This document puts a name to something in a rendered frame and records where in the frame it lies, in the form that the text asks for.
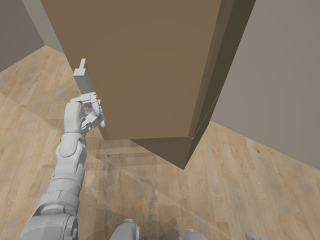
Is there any cupboard door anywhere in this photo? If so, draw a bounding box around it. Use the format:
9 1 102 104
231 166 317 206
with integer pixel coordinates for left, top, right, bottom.
40 0 222 141

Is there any robot left hand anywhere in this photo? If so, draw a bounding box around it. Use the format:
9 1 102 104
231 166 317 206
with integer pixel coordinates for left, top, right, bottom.
63 92 106 138

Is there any handle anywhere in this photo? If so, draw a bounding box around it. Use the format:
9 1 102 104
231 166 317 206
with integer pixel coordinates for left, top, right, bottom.
73 58 101 109

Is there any left robot upper arm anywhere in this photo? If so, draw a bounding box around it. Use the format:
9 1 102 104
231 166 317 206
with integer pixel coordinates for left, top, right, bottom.
21 213 79 240

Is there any left robot shin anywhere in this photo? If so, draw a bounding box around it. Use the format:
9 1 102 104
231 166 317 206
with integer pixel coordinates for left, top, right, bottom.
123 219 134 224

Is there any left robot forearm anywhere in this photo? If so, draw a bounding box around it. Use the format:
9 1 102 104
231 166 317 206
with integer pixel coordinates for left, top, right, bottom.
18 132 87 240

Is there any robot left thigh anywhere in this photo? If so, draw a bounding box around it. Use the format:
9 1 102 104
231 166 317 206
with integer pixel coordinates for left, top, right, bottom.
109 223 141 240

